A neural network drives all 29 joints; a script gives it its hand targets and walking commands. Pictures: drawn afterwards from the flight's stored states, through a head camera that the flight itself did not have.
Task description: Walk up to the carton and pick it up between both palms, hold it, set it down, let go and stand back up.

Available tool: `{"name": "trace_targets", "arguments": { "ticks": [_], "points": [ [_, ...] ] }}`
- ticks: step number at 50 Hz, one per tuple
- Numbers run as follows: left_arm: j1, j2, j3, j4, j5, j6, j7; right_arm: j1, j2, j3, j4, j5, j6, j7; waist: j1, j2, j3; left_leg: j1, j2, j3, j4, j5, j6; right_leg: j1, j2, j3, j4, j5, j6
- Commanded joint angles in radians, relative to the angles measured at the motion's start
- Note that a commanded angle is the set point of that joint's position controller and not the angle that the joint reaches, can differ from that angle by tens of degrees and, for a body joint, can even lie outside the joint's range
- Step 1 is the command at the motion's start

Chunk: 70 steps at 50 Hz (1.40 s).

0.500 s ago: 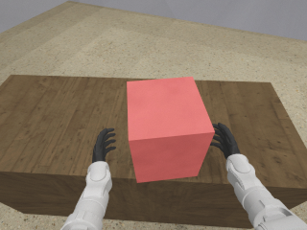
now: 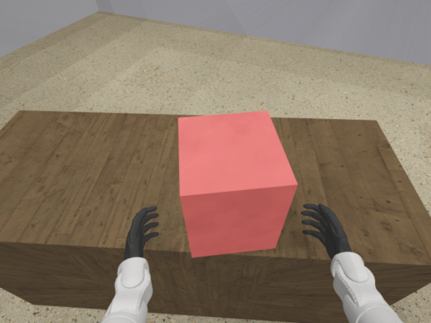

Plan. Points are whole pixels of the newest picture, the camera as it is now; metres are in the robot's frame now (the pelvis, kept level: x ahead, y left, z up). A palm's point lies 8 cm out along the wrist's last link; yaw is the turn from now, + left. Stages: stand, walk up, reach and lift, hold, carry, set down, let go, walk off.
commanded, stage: set down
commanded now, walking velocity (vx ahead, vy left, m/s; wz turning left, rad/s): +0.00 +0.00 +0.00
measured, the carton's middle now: (228, 186) +0.43 +0.02 -0.01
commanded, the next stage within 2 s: none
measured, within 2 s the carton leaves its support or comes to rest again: neither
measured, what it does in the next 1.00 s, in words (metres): stands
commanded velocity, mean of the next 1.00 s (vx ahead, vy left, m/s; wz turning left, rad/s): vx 0.00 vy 0.00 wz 0.00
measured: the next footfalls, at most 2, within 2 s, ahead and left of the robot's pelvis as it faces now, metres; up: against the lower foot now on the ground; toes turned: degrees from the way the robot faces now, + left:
none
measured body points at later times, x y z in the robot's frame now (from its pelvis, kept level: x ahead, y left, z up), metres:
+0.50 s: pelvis +0.00 -0.01 +0.00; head -0.02 -0.01 +0.45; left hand +0.22 +0.20 -0.03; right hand +0.24 -0.21 -0.03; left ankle +0.03 +0.12 -0.74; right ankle +0.03 -0.12 -0.74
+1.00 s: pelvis +0.02 -0.02 +0.01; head +0.01 -0.02 +0.46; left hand +0.22 +0.21 -0.05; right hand +0.23 -0.22 -0.05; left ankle +0.03 +0.12 -0.74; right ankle +0.03 -0.12 -0.74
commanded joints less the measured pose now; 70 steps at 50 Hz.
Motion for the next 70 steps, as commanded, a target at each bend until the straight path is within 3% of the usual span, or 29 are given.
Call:
{"name": "trace_targets", "arguments": {
  "ticks": [1, 2, 3, 6, 7, 10, 12, 14, 20, 25, 26, 28, 31, 35, 36, 39, 41, 42, 44, 46, 47, 50, 53, 55, 56, 60, 62, 67, 70],
  "points": [
    [-0.167, 0.079, -0.042, -0.289, -0.075, -0.083, -0.016, -0.218, -0.162, -0.027, -0.224, 0.071, -0.083, 0.019, -0.011, -0.026, -0.262, 0.269, -0.049, 0.027, -0.123, 0.165, -0.013, 0.308, 0.009, -0.002, -0.031, 0.002, -0.029],
    [-0.168, 0.077, -0.05, -0.3, -0.086, -0.086, -0.015, -0.215, -0.164, -0.033, -0.238, 0.067, -0.087, 0.021, -0.018, -0.032, -0.256, 0.265, -0.044, 0.02, -0.131, 0.151, -0.009, 0.296, 0.007, -0.001, -0.031, -0.017, -0.03],
    [-0.016, 0.063, -0.039, -0.336, -0.061, -0.081, -0.02, -0.071, -0.155, -0.038, -0.218, 0.065, -0.099, 0.019, -0.022, -0.036, -0.223, 0.331, -0.045, 0.016, -0.128, 0.213, -0.016, 0.337, 0.014, -0.009, -0.04, 0.059, -0.028],
    [-0.133, 0.098, -0.033, -0.283, -0.073, -0.078, -0.025, -0.185, -0.156, -0.053, -0.2, 0.042, -0.088, 0.016, -0.022, -0.042, -0.161, 0.252, -0.051, 0.022, -0.152, 0.109, -0.007, 0.311, 0.001, 0.012, -0.043, -0.056, -0.026],
    [0.026, 0.068, -0.037, -0.332, -0.053, -0.081, -0.027, -0.02, -0.125, -0.018, -0.21, 0.057, -0.107, 0.018, -0.018, -0.045, -0.125, 0.3, -0.053, 0.022, -0.154, 0.15, -0.01, 0.343, 0.001, 0.004, -0.058, -0.011, -0.025],
    [-0.054, 0.099, -0.034, -0.307, -0.08, -0.075, -0.033, -0.11, -0.121, -0.025, -0.273, 0.038, -0.094, 0.016, -0.008, -0.07, -0.119, 0.261, -0.057, 0.028, -0.161, 0.093, 0.004, 0.301, -0.004, 0.015, -0.062, -0.09, -0.022],
    [0.144, 0.069, -0.058, -0.377, -0.069, -0.071, -0.03, 0.064, -0.134, -0.031, -0.286, 0.037, -0.109, 0.023, -0.024, -0.076, -0.07, 0.339, -0.052, 0.023, -0.167, 0.141, -0.008, 0.321, 0.006, -0.007, -0.084, -0.035, -0.029],
    [0.111, 0.08, -0.06, -0.392, -0.064, -0.062, -0.03, 0.06, -0.13, -0.027, -0.312, 0.032, -0.095, 0.025, -0.013, -0.04, -0.047, 0.325, -0.055, 0.03, -0.173, 0.095, -0.009, 0.296, -0.004, 0.004, -0.086, -0.1, -0.026],
    [0.042, 0.137, -0.051, -0.396, -0.117, -0.052, -0.027, 0.039, -0.087, -0.043, -0.454, -0.026, -0.058, 0.012, 0.0, -0.113, -0.013, 0.314, -0.064, 0.062, -0.169, 0.007, 0.014, 0.219, -0.022, 0.019, -0.1, -0.227, -0.01],
    [0.154, 0.117, -0.07, -0.393, -0.1, -0.023, -0.026, 0.172, -0.085, -0.051, -0.443, -0.047, -0.019, 0.022, -0.007, -0.096, 0.045, 0.367, -0.056, 0.062, -0.188, -0.031, 0.004, 0.201, -0.018, 0.016, -0.125, -0.267, -0.021],
    [0.124, 0.119, -0.078, -0.452, -0.109, -0.03, -0.015, 0.155, -0.082, -0.063, -0.473, -0.051, -0.024, 0.028, 0.002, -0.069, 0.016, 0.366, -0.052, 0.061, -0.185, -0.024, 0.005, 0.19, -0.021, 0.017, -0.116, -0.284, -0.028],
    [0.171, 0.121, -0.082, -0.393, -0.101, 0.006, -0.03, 0.21, -0.079, -0.069, -0.425, -0.065, -0.005, 0.018, -0.024, -0.104, 0.071, 0.396, -0.053, 0.068, -0.189, -0.032, 0.008, 0.172, -0.031, 0.02, -0.143, -0.277, -0.028],
    [0.184, 0.141, -0.055, -0.469, -0.095, -0.002, -0.021, 0.229, -0.089, -0.086, -0.47, -0.07, -0.017, 0.024, -0.005, -0.071, 0.032, 0.391, -0.05, 0.064, -0.195, 0.012, 0.003, 0.208, -0.024, 0.02, -0.126, -0.231, -0.025],
    [0.213, 0.137, -0.062, -0.376, -0.075, 0.035, -0.046, 0.254, -0.062, -0.073, -0.414, -0.099, 0.007, 0.021, -0.015, -0.084, 0.07, 0.396, -0.056, 0.076, -0.199, -0.01, 0.009, 0.206, -0.03, 0.018, -0.146, -0.242, -0.022],
    [0.197, 0.136, -0.067, -0.434, -0.083, 0.028, -0.04, 0.243, -0.086, -0.08, -0.448, -0.091, 0.0, 0.023, -0.01, -0.072, 0.065, 0.388, -0.053, 0.072, -0.2, 0.001, 0.003, 0.211, -0.025, 0.018, -0.131, -0.234, -0.017],
    [0.23, 0.16, -0.046, -0.378, -0.06, 0.056, -0.058, 0.276, -0.067, -0.073, -0.418, -0.112, 0.013, 0.013, -0.009, -0.058, 0.094, 0.397, -0.064, 0.078, -0.197, 0.029, 0.005, 0.217, -0.035, 0.028, -0.148, -0.198, -0.013],
    [0.247, 0.17, -0.034, -0.424, -0.075, 0.056, -0.066, 0.294, -0.068, -0.075, -0.472, -0.111, 0.004, 0.011, 0.001, -0.087, 0.064, 0.409, -0.061, 0.08, -0.198, 0.057, 0.014, 0.224, -0.034, 0.025, -0.144, -0.177, -0.007],
    [0.245, 0.171, -0.031, -0.331, -0.056, 0.071, -0.086, 0.29, -0.057, -0.061, -0.404, -0.131, 0.016, 0.004, -0.019, -0.104, 0.091, 0.415, -0.068, 0.079, -0.192, 0.051, 0.013, 0.226, -0.038, 0.026, -0.152, -0.148, -0.006],
    [0.263, 0.176, -0.022, -0.469, -0.069, 0.049, -0.083, 0.325, -0.072, -0.063, -0.479, -0.108, -0.014, 0.006, -0.011, -0.07, 0.014, 0.446, -0.065, 0.078, -0.187, 0.128, 0.006, 0.269, -0.031, 0.021, -0.131, -0.06, -0.002],
    [0.265, 0.189, -0.011, -0.408, -0.062, 0.052, -0.097, 0.331, -0.049, -0.049, -0.45, -0.118, -0.013, -0.001, -0.007, -0.086, 0.034, 0.431, -0.074, 0.076, -0.183, 0.116, 0.009, 0.27, -0.041, 0.026, -0.134, -0.029, 0.004],
    [0.266, 0.192, -0.009, -0.47, -0.069, 0.042, -0.092, 0.334, -0.058, -0.06, -0.48, -0.113, -0.025, -0.001, 0.001, -0.091, 0.021, 0.434, -0.072, 0.078, -0.179, 0.133, 0.008, 0.27, -0.031, 0.016, -0.122, -0.01, 0.004],
    [0.298, 0.201, -0.009, -0.429, -0.071, 0.045, -0.112, 0.353, -0.056, -0.058, -0.431, -0.124, -0.025, -0.009, -0.017, -0.113, 0.036, 0.432, -0.075, 0.073, -0.171, 0.157, 0.008, 0.278, -0.032, 0.018, -0.121, 0.063, 0.008],
    [0.291, 0.211, 0.013, -0.411, -0.058, 0.065, -0.123, 0.361, -0.057, -0.043, -0.409, -0.129, -0.022, -0.016, -0.013, -0.095, 0.034, 0.442, -0.081, 0.081, -0.171, 0.15, 0.005, 0.296, -0.044, 0.03, -0.126, 0.096, 0.018],
    [0.299, 0.207, 0.01, -0.439, -0.055, 0.065, -0.122, 0.361, -0.059, -0.046, -0.435, -0.119, -0.034, -0.014, 0.001, -0.073, 0.03, 0.454, -0.075, 0.074, -0.174, 0.162, 0.0, 0.281, -0.037, 0.021, -0.131, 0.074, 0.016],
    [0.3, 0.195, 0.0, -0.374, -0.059, 0.079, -0.131, 0.358, -0.054, -0.042, -0.393, -0.13, -0.019, -0.015, -0.013, -0.089, 0.055, 0.45, -0.074, 0.073, -0.177, 0.142, 0.004, 0.265, -0.041, 0.024, -0.142, 0.066, 0.011],
    [0.275, 0.195, -0.009, -0.437, -0.056, 0.105, -0.121, 0.346, -0.064, -0.069, -0.41, -0.134, -0.007, -0.012, -0.014, -0.062, 0.041, 0.476, -0.066, 0.077, -0.181, 0.143, 0.006, 0.255, -0.027, 0.009, -0.144, -0.027, -0.001],
    [0.267, 0.214, -0.005, -0.373, -0.056, 0.131, -0.131, 0.34, -0.047, -0.055, -0.393, -0.16, 0.015, -0.019, -0.011, -0.088, 0.098, 0.447, -0.071, 0.085, -0.184, 0.099, 0.011, 0.229, -0.039, 0.021, -0.16, -0.069, 0.006],
    [0.239, 0.207, -0.015, -0.459, -0.066, 0.151, -0.114, 0.318, -0.05, -0.088, -0.421, -0.162, 0.036, -0.012, -0.004, -0.058, 0.069, 0.461, -0.061, 0.079, -0.194, 0.08, 0.007, 0.212, -0.035, 0.014, -0.155, -0.136, -0.001],
    [0.24, 0.207, -0.025, -0.396, -0.06, 0.18, -0.118, 0.327, -0.038, -0.09, -0.388, -0.182, 0.062, -0.018, -0.017, -0.066, 0.098, 0.448, -0.06, 0.084, -0.192, 0.06, 0.012, 0.202, -0.041, 0.017, -0.158, -0.153, -0.006]
  ]
}}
